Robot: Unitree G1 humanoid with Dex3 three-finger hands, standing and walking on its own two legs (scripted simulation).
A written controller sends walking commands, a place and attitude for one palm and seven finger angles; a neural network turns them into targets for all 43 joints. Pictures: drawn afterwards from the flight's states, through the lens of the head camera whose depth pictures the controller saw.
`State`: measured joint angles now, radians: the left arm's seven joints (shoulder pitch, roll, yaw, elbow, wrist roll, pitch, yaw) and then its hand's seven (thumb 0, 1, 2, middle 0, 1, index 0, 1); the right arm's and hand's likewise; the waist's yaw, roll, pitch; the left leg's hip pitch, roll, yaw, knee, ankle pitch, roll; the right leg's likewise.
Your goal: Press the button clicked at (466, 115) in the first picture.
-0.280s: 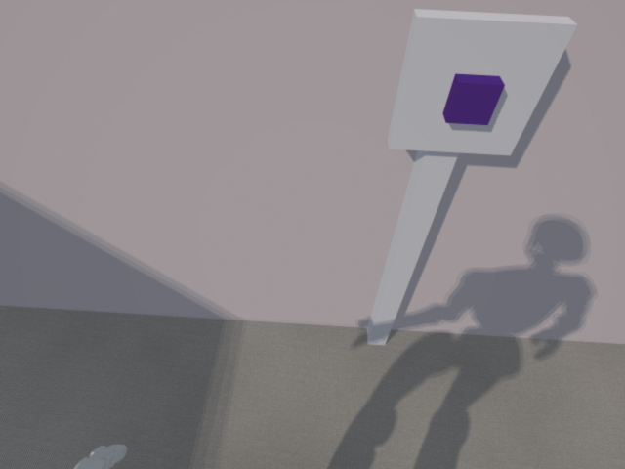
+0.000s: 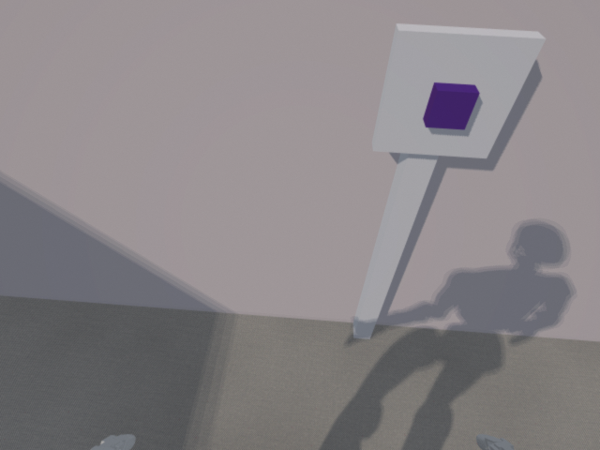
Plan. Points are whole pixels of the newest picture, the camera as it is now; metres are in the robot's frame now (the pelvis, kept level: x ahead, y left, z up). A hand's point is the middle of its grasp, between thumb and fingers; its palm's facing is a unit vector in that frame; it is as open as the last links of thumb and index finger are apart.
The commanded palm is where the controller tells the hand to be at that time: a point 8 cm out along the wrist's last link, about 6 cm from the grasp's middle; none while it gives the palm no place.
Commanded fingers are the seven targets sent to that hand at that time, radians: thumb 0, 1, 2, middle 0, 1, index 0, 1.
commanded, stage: stand and wait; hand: left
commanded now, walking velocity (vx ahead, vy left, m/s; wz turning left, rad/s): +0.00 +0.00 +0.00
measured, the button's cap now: (449, 105) +0.61 -0.20 +0.18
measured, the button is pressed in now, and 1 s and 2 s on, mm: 0 0 0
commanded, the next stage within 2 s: look at it before walking up in 0.76 s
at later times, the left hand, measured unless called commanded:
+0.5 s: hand out of the picture +0.04 +0.23 -0.15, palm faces -0.03 -0.94 -0.34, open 7.4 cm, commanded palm none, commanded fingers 0.00 0.90 0.90 -0.20 -0.30 -0.20 -0.30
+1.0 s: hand out of the picture +0.05 +0.22 -0.15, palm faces -0.04 -0.94 -0.34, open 7.4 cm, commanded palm none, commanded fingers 0.00 0.90 0.90 -0.20 -0.30 -0.20 -0.30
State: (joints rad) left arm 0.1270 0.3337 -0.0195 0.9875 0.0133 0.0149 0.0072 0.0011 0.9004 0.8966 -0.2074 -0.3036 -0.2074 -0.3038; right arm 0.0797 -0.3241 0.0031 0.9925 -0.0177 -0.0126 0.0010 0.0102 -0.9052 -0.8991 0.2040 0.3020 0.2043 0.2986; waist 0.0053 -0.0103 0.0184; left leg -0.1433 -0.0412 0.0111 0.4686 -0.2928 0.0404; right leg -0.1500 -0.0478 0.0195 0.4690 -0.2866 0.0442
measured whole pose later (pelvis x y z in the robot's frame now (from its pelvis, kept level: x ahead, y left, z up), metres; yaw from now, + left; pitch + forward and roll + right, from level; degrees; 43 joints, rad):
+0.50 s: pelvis -0.02 -0.02 +0.01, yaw +0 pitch -3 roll +0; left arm 0.15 0.34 -0.01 1.08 0.01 0.00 0.00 0.00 0.90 0.90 -0.21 -0.30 -0.21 -0.30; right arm 0.14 -0.34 0.00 1.11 -0.01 -0.01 0.00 0.01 -0.91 -0.90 0.20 0.30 0.20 0.30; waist 0.00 0.00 0.04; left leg -0.13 -0.02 0.00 0.39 -0.22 0.01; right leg -0.14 -0.02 0.01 0.40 -0.21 0.02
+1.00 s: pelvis -0.02 -0.03 +0.01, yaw +0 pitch -2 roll +0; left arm 0.13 0.33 -0.01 1.09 0.01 0.00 0.00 0.00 0.90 0.90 -0.21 -0.30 -0.21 -0.30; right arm 0.13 -0.34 0.00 1.12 -0.01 -0.01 0.00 0.01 -0.91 -0.90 0.20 0.30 0.20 0.30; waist 0.00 0.00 0.04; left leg -0.14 0.00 0.00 0.37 -0.21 0.00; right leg -0.15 -0.01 0.00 0.38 -0.21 0.00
